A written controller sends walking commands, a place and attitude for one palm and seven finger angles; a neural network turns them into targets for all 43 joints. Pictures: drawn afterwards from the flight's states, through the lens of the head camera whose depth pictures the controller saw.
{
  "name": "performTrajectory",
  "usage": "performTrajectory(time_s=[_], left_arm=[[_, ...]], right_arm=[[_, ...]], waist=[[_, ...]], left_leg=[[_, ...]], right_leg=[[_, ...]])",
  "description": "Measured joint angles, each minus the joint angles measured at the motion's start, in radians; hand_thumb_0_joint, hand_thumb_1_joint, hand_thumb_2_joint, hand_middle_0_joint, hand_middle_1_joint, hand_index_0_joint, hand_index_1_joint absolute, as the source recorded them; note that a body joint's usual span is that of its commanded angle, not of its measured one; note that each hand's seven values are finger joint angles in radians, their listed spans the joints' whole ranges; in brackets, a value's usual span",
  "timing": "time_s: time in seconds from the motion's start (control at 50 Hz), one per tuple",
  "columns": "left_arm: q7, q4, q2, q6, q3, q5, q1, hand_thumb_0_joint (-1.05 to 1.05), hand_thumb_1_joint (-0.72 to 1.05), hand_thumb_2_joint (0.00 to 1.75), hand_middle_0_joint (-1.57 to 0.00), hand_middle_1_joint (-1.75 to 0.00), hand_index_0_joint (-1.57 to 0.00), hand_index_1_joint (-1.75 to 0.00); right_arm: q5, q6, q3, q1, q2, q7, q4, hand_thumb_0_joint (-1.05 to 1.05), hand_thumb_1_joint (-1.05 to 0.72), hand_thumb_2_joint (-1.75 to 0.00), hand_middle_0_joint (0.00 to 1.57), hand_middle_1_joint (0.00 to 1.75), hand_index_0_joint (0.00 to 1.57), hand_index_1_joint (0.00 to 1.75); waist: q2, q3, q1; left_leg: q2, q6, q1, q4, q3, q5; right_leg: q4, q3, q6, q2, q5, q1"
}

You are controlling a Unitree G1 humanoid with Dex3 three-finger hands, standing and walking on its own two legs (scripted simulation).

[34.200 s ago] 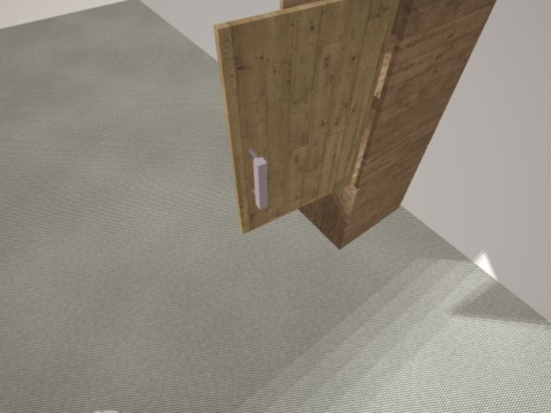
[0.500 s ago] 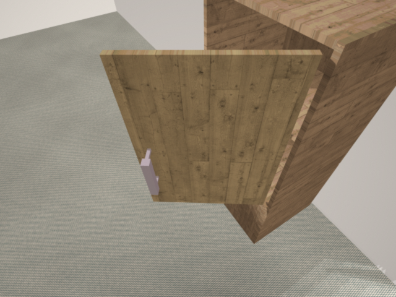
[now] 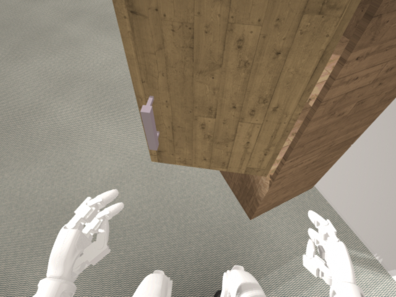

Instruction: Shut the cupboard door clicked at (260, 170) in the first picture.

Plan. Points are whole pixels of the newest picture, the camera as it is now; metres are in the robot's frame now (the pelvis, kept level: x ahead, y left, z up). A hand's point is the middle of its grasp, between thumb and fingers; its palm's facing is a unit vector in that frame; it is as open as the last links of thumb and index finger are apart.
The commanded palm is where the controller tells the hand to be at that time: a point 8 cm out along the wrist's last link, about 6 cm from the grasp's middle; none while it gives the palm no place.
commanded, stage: raise the hand and make a fist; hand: left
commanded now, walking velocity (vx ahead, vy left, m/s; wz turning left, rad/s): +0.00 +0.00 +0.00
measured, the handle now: (152, 124) +0.53 +0.16 -0.02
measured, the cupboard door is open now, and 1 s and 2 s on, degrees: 56 56 56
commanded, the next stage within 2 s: bring the fist close to the handle in 1.56 s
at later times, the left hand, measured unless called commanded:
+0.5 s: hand (77, 245) +0.20 +0.24 +0.01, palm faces -0.01 -1.00 -0.04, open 4.1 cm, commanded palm +0.18 +0.28 +0.01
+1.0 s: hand (82, 237) +0.22 +0.23 +0.00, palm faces -0.10 -0.99 -0.04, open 3.0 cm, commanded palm +0.20 +0.29 +0.01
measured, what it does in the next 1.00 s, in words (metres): stands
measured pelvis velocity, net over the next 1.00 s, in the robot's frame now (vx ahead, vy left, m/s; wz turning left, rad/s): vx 0.01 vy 0.05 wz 0.04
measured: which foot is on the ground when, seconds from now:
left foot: down 0.00-1.00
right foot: down 0.00-1.00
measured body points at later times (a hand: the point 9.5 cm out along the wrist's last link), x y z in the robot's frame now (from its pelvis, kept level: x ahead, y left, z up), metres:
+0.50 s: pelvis -0.02 +0.05 -0.03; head +0.05 +0.06 +0.41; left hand +0.20 +0.29 +0.01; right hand +0.15 -0.18 -0.11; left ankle +0.02 +0.14 -0.65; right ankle +0.07 -0.09 -0.65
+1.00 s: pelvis +0.01 +0.05 -0.04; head +0.10 +0.07 +0.40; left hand +0.22 +0.29 +0.01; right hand +0.23 -0.17 -0.10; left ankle +0.02 +0.14 -0.65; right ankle +0.07 -0.09 -0.65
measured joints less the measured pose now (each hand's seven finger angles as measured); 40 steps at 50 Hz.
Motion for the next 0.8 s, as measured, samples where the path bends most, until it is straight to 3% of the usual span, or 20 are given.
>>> performTrajectory(time_s=[0.06,0.18,0.32,0.38,0.44,0.5,0.58,0.68,0.8], left_arm=[[-0.041,-0.049,0.023,0.008,0.000,-0.024,0.024,0.01,0.90,0.90,-0.42,-0.54,-0.42,-0.53],[0.014,-0.248,0.051,0.100,-0.004,-0.067,0.013,0.02,0.90,0.90,-0.53,-0.65,-0.53,-0.65],[0.045,-0.318,0.068,0.308,-0.068,-0.014,-0.029,0.01,0.90,0.90,-0.65,-0.79,-0.65,-0.79],[0.078,-0.322,0.061,0.365,-0.069,-0.005,-0.002,0.01,0.90,0.90,-0.70,-0.85,-0.70,-0.85],[0.123,-0.346,0.056,0.354,-0.054,-0.005,0.039,0.01,0.90,0.90,-0.76,-0.91,-0.76,-0.91],[0.153,-0.372,0.059,0.299,-0.042,-0.002,0.072,0.01,0.90,0.90,-0.81,-0.97,-0.81,-0.97],[0.142,-0.395,0.068,0.255,-0.060,0.011,0.085,0.01,0.90,0.90,-0.89,-1.05,-0.89,-1.05],[0.107,-0.411,0.078,0.288,-0.089,0.019,0.088,0.01,0.90,0.90,-0.98,-1.15,-0.98,-1.15],[0.126,-0.467,0.084,0.303,-0.051,0.002,0.112,0.01,0.90,0.90,-1.09,-1.27,-1.09,-1.27]], right_arm=[[0.005,0.008,-0.005,-0.016,-0.020,-0.011,-0.041,0.01,-0.90,-0.90,0.20,0.30,0.20,0.30],[0.019,0.038,0.036,-0.007,0.006,-0.051,-0.045,0.01,-0.91,-0.90,0.20,0.30,0.20,0.30],[0.030,0.087,0.102,0.073,0.061,-0.060,-0.041,0.02,-0.90,-0.90,0.21,0.30,0.21,0.30],[0.026,0.102,0.106,0.107,0.071,-0.057,-0.048,0.02,-0.90,-0.90,0.21,0.30,0.21,0.31],[0.014,0.106,0.099,0.133,0.066,-0.054,-0.053,0.02,-0.90,-0.90,0.21,0.30,0.21,0.31],[0.005,0.105,0.091,0.142,0.048,-0.047,-0.052,0.02,-0.90,-0.90,0.21,0.30,0.21,0.31],[0.001,0.105,0.082,0.123,0.017,-0.041,-0.059,0.02,-0.90,-0.90,0.21,0.30,0.21,0.31],[0.004,0.115,0.074,0.079,0.007,-0.040,-0.089,0.02,-0.90,-0.90,0.21,0.30,0.21,0.30],[0.000,0.140,0.071,0.056,0.028,-0.033,-0.127,0.01,-0.90,-0.90,0.21,0.30,0.21,0.30]], waist=[[0.008,-0.001,0.019],[0.047,0.016,0.038],[0.088,-0.013,-0.001],[0.088,-0.024,-0.017],[0.080,-0.034,-0.019],[0.075,-0.042,-0.014],[0.075,-0.045,-0.008],[0.071,-0.044,-0.008],[0.065,-0.052,0.001]], left_leg=[[0.005,0.003,-0.120,0.141,-0.019,-0.046],[-0.002,0.017,-0.211,0.263,-0.050,-0.076],[-0.030,0.045,-0.221,0.230,-0.045,-0.048],[-0.036,0.058,-0.213,0.203,-0.027,-0.039],[-0.040,0.068,-0.209,0.195,-0.017,-0.042],[-0.044,0.074,-0.215,0.205,-0.019,-0.053],[-0.049,0.081,-0.233,0.231,-0.028,-0.070],[-0.047,0.083,-0.244,0.245,-0.033,-0.087],[-0.042,0.076,-0.233,0.236,-0.045,-0.098]], right_leg=[[0.112,-0.015,-0.003,0.001,-0.030,-0.105],[0.193,-0.033,0.009,0.003,-0.048,-0.167],[0.150,0.004,0.038,0.020,-0.032,-0.164],[0.125,0.027,0.046,0.021,-0.018,-0.160],[0.117,0.038,0.054,0.019,-0.011,-0.158],[0.122,0.036,0.058,0.016,-0.024,-0.159],[0.138,0.027,0.064,0.011,-0.039,-0.168],[0.144,0.022,0.070,0.013,-0.051,-0.175],[0.132,0.011,0.070,0.017,-0.061,-0.160]])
